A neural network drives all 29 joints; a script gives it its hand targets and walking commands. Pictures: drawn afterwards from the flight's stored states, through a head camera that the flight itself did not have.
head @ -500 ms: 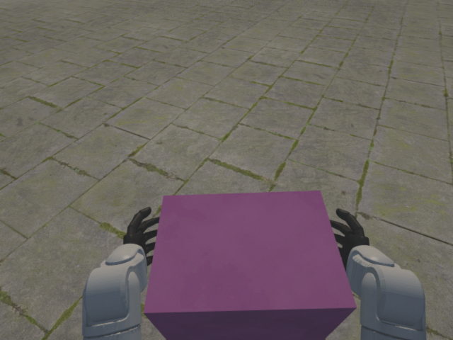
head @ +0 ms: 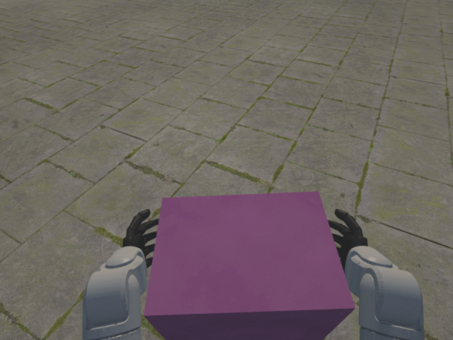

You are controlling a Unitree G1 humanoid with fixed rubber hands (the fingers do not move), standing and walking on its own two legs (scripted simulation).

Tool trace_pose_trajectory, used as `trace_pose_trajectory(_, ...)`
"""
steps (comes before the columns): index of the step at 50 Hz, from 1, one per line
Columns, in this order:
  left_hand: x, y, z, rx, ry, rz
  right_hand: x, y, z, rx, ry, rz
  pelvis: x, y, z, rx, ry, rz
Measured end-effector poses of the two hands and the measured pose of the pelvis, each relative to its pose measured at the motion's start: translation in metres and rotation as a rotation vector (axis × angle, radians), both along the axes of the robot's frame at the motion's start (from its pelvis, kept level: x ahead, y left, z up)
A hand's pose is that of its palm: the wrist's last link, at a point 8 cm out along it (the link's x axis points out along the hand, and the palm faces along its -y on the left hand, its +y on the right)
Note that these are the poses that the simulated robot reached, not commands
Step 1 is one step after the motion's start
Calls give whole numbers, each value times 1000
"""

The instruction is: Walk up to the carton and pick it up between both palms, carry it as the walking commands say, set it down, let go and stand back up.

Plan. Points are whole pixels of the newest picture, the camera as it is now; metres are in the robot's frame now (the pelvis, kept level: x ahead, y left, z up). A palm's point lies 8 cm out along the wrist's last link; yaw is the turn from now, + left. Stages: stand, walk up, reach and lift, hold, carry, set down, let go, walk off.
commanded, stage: carry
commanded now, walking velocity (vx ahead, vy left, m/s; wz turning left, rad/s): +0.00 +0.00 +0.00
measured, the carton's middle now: (243, 278) +0.24 +0.00 +0.01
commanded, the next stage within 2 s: none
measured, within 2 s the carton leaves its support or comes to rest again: neither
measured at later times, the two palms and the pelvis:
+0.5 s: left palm (158, 254) +0.25 +0.14 +0.07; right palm (374, 258) +0.25 -0.20 +0.08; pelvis +0.00 -0.03 -0.01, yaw -2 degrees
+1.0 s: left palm (188, 270) +0.22 +0.09 +0.08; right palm (417, 281) +0.21 -0.26 +0.07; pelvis -0.03 -0.09 -0.01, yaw -2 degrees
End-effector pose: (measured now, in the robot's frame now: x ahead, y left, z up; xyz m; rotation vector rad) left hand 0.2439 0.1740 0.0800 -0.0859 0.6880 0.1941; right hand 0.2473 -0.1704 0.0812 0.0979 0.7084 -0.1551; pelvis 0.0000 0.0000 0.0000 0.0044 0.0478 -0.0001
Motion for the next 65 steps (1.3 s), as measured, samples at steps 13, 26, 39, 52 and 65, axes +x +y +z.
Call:
trace_pose_trajectory(13,8,-9,3,2,-12,-4,7,-9,3,-5,-12,3,10,-9,-1,4,0,-4)
trace_pose_trajectory(26,6,-37,-9,-15,6,-26,-3,-36,-5,-9,5,-31,2,-34,-8,0,3,-34)
trace_pose_trajectory(39,-8,-65,-22,-50,-2,-4,-15,-65,-12,-19,-4,-29,-12,-61,-17,-8,-6,-8)
trace_pose_trajectory(52,-25,-100,-2,-8,-19,-10,-36,-99,-9,5,-21,-21,-36,-101,-9,-35,4,-34)
trace_pose_trajectory(65,-50,-144,-12,-41,-26,11,-52,-144,-3,-24,-27,-4,-54,-149,-11,-15,16,7)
